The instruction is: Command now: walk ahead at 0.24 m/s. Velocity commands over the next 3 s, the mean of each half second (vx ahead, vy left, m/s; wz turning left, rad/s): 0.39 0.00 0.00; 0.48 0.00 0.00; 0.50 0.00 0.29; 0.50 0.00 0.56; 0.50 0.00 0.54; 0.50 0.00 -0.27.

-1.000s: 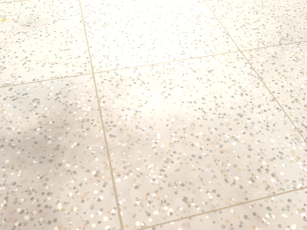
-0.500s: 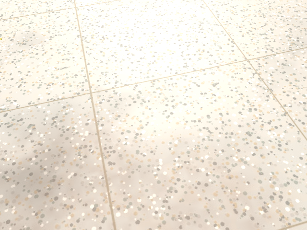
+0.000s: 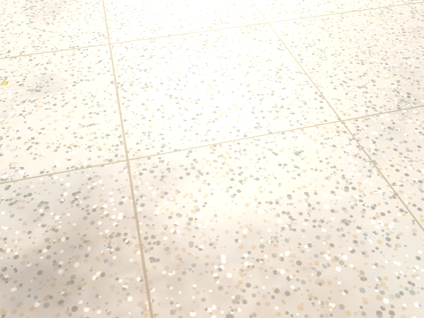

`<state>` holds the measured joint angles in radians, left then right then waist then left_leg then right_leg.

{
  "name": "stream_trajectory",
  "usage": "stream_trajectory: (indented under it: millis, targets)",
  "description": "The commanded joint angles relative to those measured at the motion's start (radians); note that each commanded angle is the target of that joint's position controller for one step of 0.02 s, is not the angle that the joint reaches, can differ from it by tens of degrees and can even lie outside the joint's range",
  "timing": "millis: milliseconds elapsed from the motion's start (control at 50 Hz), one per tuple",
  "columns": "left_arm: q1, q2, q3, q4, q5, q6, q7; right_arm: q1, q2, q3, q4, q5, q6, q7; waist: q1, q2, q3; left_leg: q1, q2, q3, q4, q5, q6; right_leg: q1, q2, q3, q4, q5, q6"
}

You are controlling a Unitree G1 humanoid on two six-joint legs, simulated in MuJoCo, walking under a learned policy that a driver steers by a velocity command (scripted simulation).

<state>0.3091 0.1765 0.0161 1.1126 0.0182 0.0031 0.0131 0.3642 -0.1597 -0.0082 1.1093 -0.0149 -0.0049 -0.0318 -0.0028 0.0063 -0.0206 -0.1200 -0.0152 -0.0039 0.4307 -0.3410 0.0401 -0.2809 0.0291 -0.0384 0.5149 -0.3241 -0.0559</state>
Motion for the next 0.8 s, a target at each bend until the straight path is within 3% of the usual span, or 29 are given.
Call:
stream_trajectory:
  millis: [20,60,100,140,160,180,200,220,260,300,360,440,500,560,580,600,620,640,660,680,700,720,760,800]
  targets:
    - [-0.091,0.046,0.009,-0.088,0.019,-0.028,-0.015,0.096,-0.165,-0.046,-0.003,-0.002,-0.007,-0.004,-0.037,0.150,0.204,-0.069,0.308,-0.382,-0.333,-0.409,0.173,-0.219,-0.029,-0.013,0.178,-0.032,-0.006]
    - [-0.084,0.069,0.020,-0.105,0.014,-0.048,-0.025,0.074,-0.163,-0.053,-0.011,-0.007,-0.021,0.000,-0.017,0.118,0.183,-0.019,0.303,-0.346,-0.314,-0.314,0.174,-0.243,-0.053,0.002,0.195,-0.067,-0.013]
    - [-0.053,0.056,0.022,-0.110,0.004,-0.066,-0.028,0.037,-0.157,-0.057,-0.018,-0.001,-0.031,0.005,0.016,0.118,0.190,-0.082,0.257,-0.261,-0.259,-0.244,0.151,-0.110,-0.040,-0.029,0.066,-0.048,-0.021]
    - [0.115,0.047,0.032,-0.049,-0.005,-0.077,-0.022,-0.002,-0.145,-0.059,-0.034,0.001,-0.037,0.009,0.083,0.064,0.164,-0.249,0.175,-0.161,-0.121,-0.177,0.118,0.198,0.014,-0.052,-0.075,0.012,-0.022]
    - [0.238,0.097,0.049,-0.020,0.004,-0.085,-0.011,-0.029,-0.105,-0.048,-0.054,-0.003,-0.048,0.014,0.133,-0.071,0.135,-0.370,0.104,-0.062,0.097,-0.092,0.086,0.357,-0.106,0.130,-0.187,-0.079,-0.043]
    - [0.362,0.213,0.078,0.000,0.000,-0.085,-0.002,-0.042,-0.028,-0.028,-0.102,0.004,-0.059,0.027,0.155,-0.335,0.075,-0.572,-0.031,0.094,0.427,-0.150,0.037,0.486,-0.341,0.557,-0.377,-0.351,-0.132]
    - [0.356,0.194,0.073,0.014,0.001,-0.072,-0.001,-0.083,-0.117,-0.049,-0.124,-0.027,-0.058,0.034,0.126,-0.247,0.113,-0.633,-0.004,0.034,0.618,-0.208,0.056,0.403,-0.418,0.691,-0.398,-0.370,-0.191]
    - [0.240,0.148,0.059,-0.027,0.007,-0.073,-0.004,-0.126,-0.117,-0.053,-0.132,-0.030,-0.060,0.044,0.072,-0.100,0.167,-0.650,0.056,-0.011,0.682,-0.111,0.069,0.323,-0.385,0.594,-0.382,-0.341,-0.181]
    - [0.131,0.119,0.049,-0.068,0.003,-0.089,-0.006,-0.116,-0.081,-0.047,-0.120,-0.016,-0.070,0.060,0.019,-0.039,0.155,-0.586,0.098,-0.021,0.650,0.047,0.058,0.251,-0.305,0.416,-0.408,-0.137,-0.140]
    - [0.146,0.085,0.035,-0.057,-0.002,-0.103,0.001,-0.105,-0.086,-0.051,-0.112,-0.024,-0.060,0.067,0.005,-0.052,0.123,-0.557,0.099,0.009,0.616,0.111,0.032,0.270,-0.252,0.290,-0.406,0.089,-0.122]
    - [0.220,0.082,0.026,-0.027,-0.005,-0.111,0.006,-0.185,-0.080,-0.051,-0.145,-0.021,-0.043,0.067,0.011,-0.067,0.116,-0.607,0.091,0.049,0.563,0.156,0.003,0.313,-0.233,0.191,-0.382,0.361,-0.130]
    - [0.232,0.085,0.019,-0.023,-0.002,-0.112,0.005,-0.374,-0.061,-0.034,-0.224,-0.010,-0.039,0.067,0.038,-0.089,0.151,-0.558,0.064,0.099,0.331,0.247,-0.012,0.263,-0.201,0.109,-0.386,0.500,-0.133]
    - [0.244,0.103,0.022,-0.014,-0.002,-0.114,0.007,-0.432,-0.071,-0.031,-0.256,-0.003,-0.039,0.065,0.044,-0.104,0.161,-0.468,0.040,0.124,0.200,0.284,0.017,0.272,-0.216,0.087,-0.383,0.581,-0.132]
    - [0.207,0.127,0.029,-0.013,0.000,-0.116,0.010,-0.366,-0.105,-0.046,-0.253,-0.003,-0.048,0.052,-0.006,-0.096,0.123,-0.342,0.002,0.129,0.148,0.245,0.074,0.335,-0.241,0.058,-0.270,0.870,-0.112]
    - [0.193,0.140,0.034,-0.014,0.003,-0.114,0.011,-0.272,-0.123,-0.057,-0.226,-0.004,-0.054,0.045,-0.047,-0.097,0.072,-0.248,-0.024,0.132,0.138,0.212,0.093,0.357,-0.238,0.044,-0.155,0.995,-0.099]
    - [0.176,0.148,0.037,-0.016,0.002,-0.108,0.011,-0.116,-0.141,-0.071,-0.173,-0.006,-0.062,0.037,-0.111,-0.075,-0.006,-0.085,-0.051,0.143,0.082,0.226,0.113,0.338,-0.213,0.019,0.027,1.018,-0.082]
    - [0.177,0.138,0.034,-0.025,-0.002,-0.105,0.008,0.042,-0.184,-0.090,-0.126,-0.022,-0.070,0.027,-0.165,-0.045,-0.091,0.146,0.031,0.055,0.062,0.181,0.142,0.189,-0.176,0.001,0.260,0.815,-0.069]
    - [0.238,0.052,0.017,-0.054,-0.017,-0.102,-0.001,0.158,-0.284,-0.113,-0.118,-0.044,-0.073,0.023,-0.151,0.119,-0.219,0.376,0.319,-0.337,0.013,-0.002,0.217,-0.063,-0.063,-0.047,0.625,0.271,-0.043]
    - [0.288,0.053,0.029,-0.052,-0.027,-0.100,-0.013,0.105,-0.295,-0.117,-0.121,-0.019,-0.057,0.036,-0.103,0.222,-0.270,0.424,0.437,-0.762,-0.196,-0.116,0.321,-0.287,0.066,0.053,0.861,-0.189,-0.037]
    - [0.174,0.108,0.041,-0.078,-0.009,-0.094,-0.011,-0.038,-0.238,-0.104,-0.144,0.002,-0.054,0.039,-0.054,0.090,-0.091,0.275,0.391,-0.622,-0.221,-0.237,0.279,-0.374,-0.028,0.097,0.885,-0.089,-0.054]
    - [0.083,0.110,0.043,-0.103,0.000,-0.099,-0.017,-0.116,-0.163,-0.083,-0.162,0.008,-0.062,0.043,-0.044,0.017,0.010,0.117,0.352,-0.476,-0.249,-0.167,0.247,-0.361,-0.068,0.090,0.824,0.004,-0.055]
    - [0.066,0.085,0.042,-0.104,0.000,-0.097,-0.019,-0.142,-0.126,-0.071,-0.156,0.002,-0.071,0.044,-0.008,-0.008,0.058,0.012,0.305,-0.372,-0.275,-0.044,0.211,-0.307,-0.100,0.090,0.754,0.047,-0.053]
    - [0.099,0.048,0.038,-0.095,0.022,-0.073,-0.027,-0.109,-0.083,-0.053,-0.125,0.000,-0.088,0.034,0.038,0.015,0.065,-0.088,0.241,-0.227,-0.289,0.136,0.172,-0.208,-0.128,0.087,0.668,0.064,-0.032]
    - [0.081,0.042,0.039,-0.105,0.023,-0.055,-0.032,-0.046,-0.105,-0.054,-0.103,-0.001,-0.102,0.030,0.045,0.023,0.069,-0.092,0.223,-0.168,-0.297,0.249,0.178,-0.222,-0.131,0.064,0.625,0.082,-0.016]
